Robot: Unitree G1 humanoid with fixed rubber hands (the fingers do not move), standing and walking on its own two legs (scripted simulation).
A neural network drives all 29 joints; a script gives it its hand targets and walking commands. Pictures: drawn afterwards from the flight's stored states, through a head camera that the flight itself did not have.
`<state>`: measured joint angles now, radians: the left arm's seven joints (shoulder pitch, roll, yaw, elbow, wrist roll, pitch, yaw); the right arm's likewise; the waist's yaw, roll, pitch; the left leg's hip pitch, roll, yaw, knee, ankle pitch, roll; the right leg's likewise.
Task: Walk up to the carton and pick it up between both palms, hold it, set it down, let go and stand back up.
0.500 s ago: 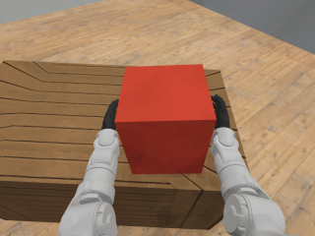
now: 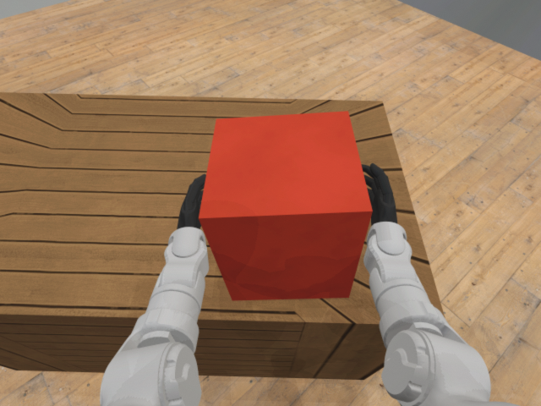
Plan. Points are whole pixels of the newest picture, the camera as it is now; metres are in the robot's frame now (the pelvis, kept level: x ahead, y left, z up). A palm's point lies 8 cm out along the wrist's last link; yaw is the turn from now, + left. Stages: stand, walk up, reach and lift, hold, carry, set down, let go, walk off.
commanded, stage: set down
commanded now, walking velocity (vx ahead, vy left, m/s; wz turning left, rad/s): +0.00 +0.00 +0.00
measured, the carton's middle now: (285, 212) +0.42 +0.01 +0.01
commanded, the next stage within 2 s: none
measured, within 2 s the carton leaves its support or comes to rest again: rests again in 1.14 s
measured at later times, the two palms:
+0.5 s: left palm (196, 231) +0.38 +0.16 +0.01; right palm (378, 224) +0.40 -0.14 +0.02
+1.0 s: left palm (198, 231) +0.38 +0.16 +0.00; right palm (380, 231) +0.39 -0.15 +0.01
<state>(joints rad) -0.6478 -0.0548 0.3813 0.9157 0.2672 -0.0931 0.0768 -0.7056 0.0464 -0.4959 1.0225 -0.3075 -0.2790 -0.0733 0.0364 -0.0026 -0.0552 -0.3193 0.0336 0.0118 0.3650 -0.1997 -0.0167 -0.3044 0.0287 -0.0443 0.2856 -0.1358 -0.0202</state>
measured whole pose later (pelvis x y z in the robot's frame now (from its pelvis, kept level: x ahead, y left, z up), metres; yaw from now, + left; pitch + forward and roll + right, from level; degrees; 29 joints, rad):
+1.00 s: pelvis -0.01 +0.00 -0.01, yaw -1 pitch +16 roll -1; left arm -0.77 -0.01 0.44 1.21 0.27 -0.37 0.11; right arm -0.76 0.02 -0.57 1.13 -0.39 -0.37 -0.08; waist 0.05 0.02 -0.10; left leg -0.52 0.04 0.03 0.44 -0.20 -0.01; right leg -0.52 0.03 -0.03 0.38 -0.14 -0.02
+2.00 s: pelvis -0.06 -0.01 -0.03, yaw +1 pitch +17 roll -1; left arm -0.67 0.21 -0.02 1.08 -0.26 -0.25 0.11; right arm -0.66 -0.19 -0.02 0.99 0.24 -0.14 -0.06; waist 0.01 0.01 -0.21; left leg -0.74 0.03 -0.02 0.68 -0.23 -0.03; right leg -0.74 0.01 -0.08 0.64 -0.20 -0.04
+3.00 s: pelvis -0.04 -0.01 -0.01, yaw +2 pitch -2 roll +0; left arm 0.02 0.19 -0.06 0.59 -0.16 -0.29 0.07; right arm -0.01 -0.11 0.00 0.68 0.17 -0.35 -0.02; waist 0.00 -0.04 0.02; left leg -0.24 0.02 -0.02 0.52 -0.24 -0.02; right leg -0.25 0.01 -0.07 0.51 -0.23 -0.04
